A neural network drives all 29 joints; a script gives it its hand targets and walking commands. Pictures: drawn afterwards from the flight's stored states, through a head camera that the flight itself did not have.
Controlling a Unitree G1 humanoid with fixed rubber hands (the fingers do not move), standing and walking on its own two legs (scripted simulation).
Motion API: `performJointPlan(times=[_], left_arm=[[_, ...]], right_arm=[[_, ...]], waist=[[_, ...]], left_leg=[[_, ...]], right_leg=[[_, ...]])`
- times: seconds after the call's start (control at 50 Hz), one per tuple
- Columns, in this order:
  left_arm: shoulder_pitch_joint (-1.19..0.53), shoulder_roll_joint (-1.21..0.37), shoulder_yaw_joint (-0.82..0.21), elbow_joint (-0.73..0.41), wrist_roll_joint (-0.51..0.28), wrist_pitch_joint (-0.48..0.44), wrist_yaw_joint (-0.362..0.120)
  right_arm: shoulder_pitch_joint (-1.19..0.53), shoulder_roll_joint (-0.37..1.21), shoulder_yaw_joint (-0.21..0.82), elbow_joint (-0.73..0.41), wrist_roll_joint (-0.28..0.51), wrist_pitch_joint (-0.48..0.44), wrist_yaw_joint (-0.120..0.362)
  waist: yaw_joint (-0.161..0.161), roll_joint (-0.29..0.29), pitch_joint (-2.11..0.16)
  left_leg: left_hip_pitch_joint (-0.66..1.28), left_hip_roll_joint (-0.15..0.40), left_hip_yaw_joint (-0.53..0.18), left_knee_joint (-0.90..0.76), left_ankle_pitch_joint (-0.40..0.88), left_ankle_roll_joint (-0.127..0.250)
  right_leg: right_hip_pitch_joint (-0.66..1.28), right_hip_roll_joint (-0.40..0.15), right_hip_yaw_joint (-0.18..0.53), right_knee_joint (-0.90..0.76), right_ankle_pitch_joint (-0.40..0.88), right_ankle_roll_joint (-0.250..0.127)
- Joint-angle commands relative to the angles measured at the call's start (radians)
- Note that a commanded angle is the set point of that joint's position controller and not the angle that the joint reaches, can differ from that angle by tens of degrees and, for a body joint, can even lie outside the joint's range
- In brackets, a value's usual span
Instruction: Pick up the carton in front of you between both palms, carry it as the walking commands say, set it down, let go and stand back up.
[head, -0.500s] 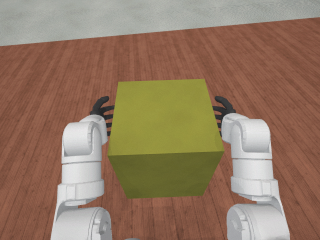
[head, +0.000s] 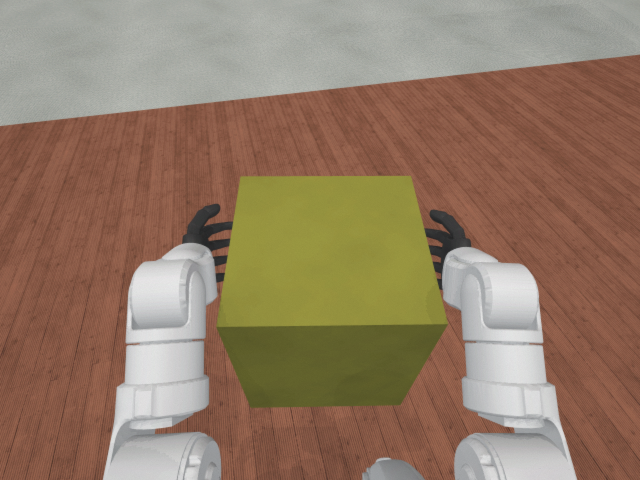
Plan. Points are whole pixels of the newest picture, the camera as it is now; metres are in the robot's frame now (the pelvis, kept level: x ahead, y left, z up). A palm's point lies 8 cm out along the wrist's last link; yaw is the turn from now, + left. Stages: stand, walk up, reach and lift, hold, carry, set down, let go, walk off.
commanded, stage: carry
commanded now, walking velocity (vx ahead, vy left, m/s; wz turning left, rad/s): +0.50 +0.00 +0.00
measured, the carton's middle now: (326, 298) +0.35 -0.01 +0.01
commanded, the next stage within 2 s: none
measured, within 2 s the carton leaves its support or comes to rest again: neither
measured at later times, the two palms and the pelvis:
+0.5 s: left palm (214, 131) +0.66 +0.15 +0.05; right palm (385, 121) +0.68 -0.15 +0.04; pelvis +0.32 -0.03 -0.05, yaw +2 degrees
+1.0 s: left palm (231, 53) +0.99 +0.15 +0.01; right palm (361, 58) +0.97 -0.15 +0.00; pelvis +0.63 +0.02 -0.09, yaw +0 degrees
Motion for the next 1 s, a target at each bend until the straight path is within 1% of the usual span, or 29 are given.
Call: performJointPlan(times=[0.0, 0.06, 0.16, 0.2, 0.24, 0.26, 0.28, 0.3, 0.32, 0.34, 0.36, 0.38, 0.4, 0.44, 0.5, 0.54, 0.68, 0.72, 0.74, 0.76, 0.78, 0.8, 0.82, 0.84, 0.86, 0.88, 0.9, 0.94, 0.98], left_arm=[[-0.597, -1.087, -0.690, -0.111, -0.387, -0.037, -0.189], [-0.581, -1.061, -0.710, -0.146, -0.374, -0.047, -0.181], [-0.581, -0.982, -0.723, -0.174, -0.370, -0.031, -0.177], [-0.560, -0.943, -0.705, -0.145, -0.359, -0.016, -0.183], [-0.534, -0.910, -0.675, -0.094, -0.345, -0.004, -0.192], [-0.527, -0.899, -0.656, -0.069, -0.339, 0.001, -0.199], [-0.520, -0.881, -0.633, -0.042, -0.336, 0.007, -0.207], [-0.532, -0.862, -0.612, 0.002, -0.336, 0.011, -0.211], [-0.524, -0.878, -0.602, 0.038, -0.347, 0.013, -0.217], [-0.551, -0.939, -0.619, 0.024, -0.382, 0.009, -0.229], [-0.625, -1.001, -0.644, -0.009, -0.422, 0.007, -0.242], [-0.706, -1.057, -0.671, -0.042, -0.463, 0.003, -0.254], [-0.761, -1.097, -0.694, -0.064, -0.498, -0.003, -0.260], [-0.791, -1.142, -0.707, -0.091, -0.535, -0.016, -0.265], [-0.739, -1.150, -0.707, -0.094, -0.538, -0.030, -0.268], [-0.709, -1.141, -0.711, -0.101, -0.533, -0.039, -0.270], [-0.617, -1.039, -0.720, -0.113, -0.507, -0.035, -0.256], [-0.577, -1.010, -0.710, -0.069, -0.492, -0.026, -0.255], [-0.579, -1.002, -0.705, -0.050, -0.488, -0.022, -0.255], [-0.593, -0.995, -0.703, -0.027, -0.483, -0.020, -0.256], [-0.609, -0.987, -0.696, -0.010, -0.480, -0.017, -0.257], [-0.633, -0.993, -0.683, 0.026, -0.471, -0.001, -0.253], [-0.626, -0.993, -0.664, 0.032, -0.460, 0.007, -0.246], [-0.662, -1.003, -0.664, 0.008, -0.456, 0.008, -0.240], [-0.695, -1.027, -0.656, -0.006, -0.449, 0.004, -0.235], [-0.710, -1.044, -0.644, -0.019, -0.441, -0.002, -0.229], [-0.706, -1.061, -0.637, -0.032, -0.434, -0.008, -0.221], [-0.684, -1.078, -0.636, -0.050, -0.416, -0.018, -0.207], [-0.652, -1.080, -0.645, -0.058, -0.402, -0.026, -0.195]], right_arm=[[-0.784, 1.111, 0.735, -0.177, 0.498, -0.044, 0.262], [-0.748, 1.086, 0.744, -0.194, 0.489, -0.052, 0.263], [-0.692, 1.011, 0.750, -0.184, 0.480, -0.048, 0.257], [-0.662, 0.982, 0.740, -0.141, 0.471, -0.042, 0.256], [-0.665, 0.969, 0.729, -0.096, 0.462, -0.035, 0.257], [-0.677, 0.964, 0.722, -0.070, 0.457, -0.032, 0.257], [-0.699, 0.964, 0.713, -0.048, 0.448, -0.030, 0.257], [-0.712, 0.976, 0.701, -0.015, 0.450, -0.015, 0.253], [-0.725, 0.969, 0.681, -0.008, 0.439, -0.008, 0.245], [-0.755, 0.986, 0.671, -0.033, 0.430, -0.009, 0.239], [-0.782, 1.015, 0.658, -0.043, 0.421, -0.012, 0.235], [-0.791, 1.030, 0.646, -0.054, 0.411, -0.019, 0.229], [-0.792, 1.041, 0.640, -0.063, 0.401, -0.025, 0.221], [-0.763, 1.065, 0.639, -0.069, 0.383, -0.039, 0.207], [-0.708, 1.069, 0.650, -0.079, 0.359, -0.060, 0.187], [-0.689, 1.062, 0.664, -0.096, 0.346, -0.071, 0.179], [-0.672, 0.969, 0.707, -0.166, 0.341, -0.055, 0.170], [-0.644, 0.928, 0.688, -0.134, 0.331, -0.038, 0.177], [-0.629, 0.912, 0.674, -0.111, 0.324, -0.031, 0.181], [-0.620, 0.897, 0.658, -0.094, 0.318, -0.025, 0.188], [-0.617, 0.872, 0.638, -0.077, 0.317, -0.018, 0.196], [-0.637, 0.845, 0.604, -0.023, 0.304, -0.012, 0.198], [-0.619, 0.856, 0.610, 0.008, 0.315, -0.011, 0.202], [-0.638, 0.919, 0.631, -0.005, 0.356, -0.015, 0.213], [-0.720, 0.984, 0.652, -0.042, 0.397, -0.019, 0.226], [-0.806, 1.036, 0.675, -0.079, 0.440, -0.022, 0.238], [-0.863, 1.076, 0.696, -0.103, 0.475, -0.027, 0.246], [-0.888, 1.121, 0.715, -0.124, 0.515, -0.037, 0.252], [-0.855, 1.126, 0.713, -0.127, 0.518, -0.043, 0.252]], waist=[[-0.007, 0.079, -0.520], [-0.025, 0.084, -0.508], [-0.068, 0.090, -0.443], [-0.046, 0.096, -0.435], [0.034, 0.089, -0.474], [0.088, 0.050, -0.490], [0.081, -0.079, -0.511], [0.098, -0.278, -0.590], [0.135, -0.267, -0.647], [0.130, -0.179, -0.594], [0.108, -0.077, -0.521], [0.084, -0.024, -0.466], [0.077, -0.014, -0.457], [0.080, -0.050, -0.463], [0.104, -0.103, -0.499], [0.116, -0.114, -0.511], [0.172, -0.116, -0.447], [0.137, -0.124, -0.458], [0.088, -0.115, -0.484], [0.027, -0.087, -0.496], [0.032, 0.025, -0.516], [0.000, 0.213, -0.619], [-0.043, 0.224, -0.701], [-0.029, 0.134, -0.637], [-0.013, 0.036, -0.559], [0.009, -0.012, -0.504], [0.021, -0.010, -0.487], [0.023, 0.025, -0.477], [0.011, 0.058, -0.490]], left_leg=[[0.538, 0.283, -0.310, -0.088, 0.707, 0.038], [0.575, 0.231, -0.240, -0.072, 0.811, 0.014], [0.577, 0.142, -0.149, -0.020, 0.749, -0.009], [0.520, 0.146, -0.130, 0.051, 0.722, -0.023], [0.423, 0.155, -0.087, 0.260, 0.711, -0.054], [0.282, 0.129, -0.059, 0.420, 0.535, -0.074], [0.040, 0.071, -0.053, 0.592, -0.068, -0.073], [-0.262, -0.036, -0.120, 0.839, -0.500, -0.116], [-0.399, -0.022, -0.164, 0.995, -0.508, -0.103], [-0.445, 0.027, -0.181, 0.958, -0.426, -0.074], [-0.423, 0.052, -0.174, 0.867, -0.348, -0.069], [-0.371, 0.072, -0.167, 0.771, -0.297, -0.074], [-0.313, 0.086, -0.160, 0.707, -0.274, -0.086], [-0.281, 0.089, -0.131, 0.602, -0.240, -0.105], [-0.366, 0.091, -0.100, 0.477, -0.129, -0.111], [-0.392, 0.085, -0.080, 0.398, -0.022, -0.105], [-0.271, -0.010, 0.020, -0.046, 0.310, -0.064], [-0.067, -0.028, 0.025, -0.148, 0.386, -0.030], [0.086, -0.014, 0.028, -0.195, 0.429, -0.025], [0.273, 0.052, -0.008, -0.211, 0.476, -0.028], [0.487, 0.220, -0.169, -0.060, 0.798, -0.029], [0.780, 0.450, -0.506, 0.083, 1.039, 0.149], [0.842, 0.515, -0.699, 0.019, 0.597, 0.281], [0.720, 0.426, -0.685, -0.061, 0.269, 0.245], [0.581, 0.367, -0.608, -0.106, 0.170, 0.184], [0.461, 0.337, -0.540, -0.133, 0.201, 0.149], [0.372, 0.327, -0.503, -0.154, 0.189, 0.129], [0.320, 0.296, -0.434, -0.165, 0.248, 0.096], [0.390, 0.282, -0.380, -0.136, 0.441, 0.077]], right_leg=[[-0.153, -0.012, -0.030, -0.101, 0.090, 0.007], [-0.171, 0.013, -0.069, -0.243, 0.243, -0.004], [-0.046, 0.086, -0.155, -0.605, 0.516, -0.029], [0.116, 0.096, -0.155, -0.715, 0.628, -0.057], [0.360, 0.074, -0.143, -0.773, 0.660, -0.080], [0.540, 0.017, -0.104, -0.773, 0.693, -0.076], [0.740, -0.158, 0.072, -0.609, 1.022, -0.073], [1.002, -0.372, 0.425, -0.518, 1.170, -0.237], [1.050, -0.424, 0.574, -0.576, 0.790, -0.367], [0.926, -0.348, 0.564, -0.657, 0.442, -0.340], [0.786, -0.294, 0.495, -0.702, 0.370, -0.287], [0.661, -0.268, 0.422, -0.727, 0.436, -0.249], [0.580, -0.255, 0.377, -0.744, 0.457, -0.222], [0.545, -0.219, 0.302, -0.739, 0.553, -0.187], [0.677, -0.194, 0.220, -0.681, 0.860, -0.161], [0.736, -0.166, 0.174, -0.654, 0.973, -0.137], [0.804, -0.061, 0.062, -0.543, 0.942, -0.114], [0.717, -0.059, 0.030, -0.421, 0.947, -0.096], [0.651, -0.056, -0.005, -0.308, 0.931, -0.072], [0.512, -0.038, -0.032, -0.163, 0.781, -0.046], [0.266, 0.014, -0.039, 0.006, 0.266, -0.039], [-0.023, 0.122, 0.003, 0.250, -0.244, 0.021], [-0.187, 0.098, 0.047, 0.416, -0.253, 0.020], [-0.230, 0.058, 0.054, 0.374, -0.186, -0.018], [-0.205, 0.027, 0.047, 0.283, -0.112, -0.020], [-0.162, 0.004, 0.039, 0.192, -0.065, -0.014], [-0.102, -0.009, 0.038, 0.130, -0.042, -0.007], [-0.066, -0.017, 0.011, 0.035, -0.010, 0.007], [-0.117, -0.022, -0.008, -0.042, 0.051, 0.012]])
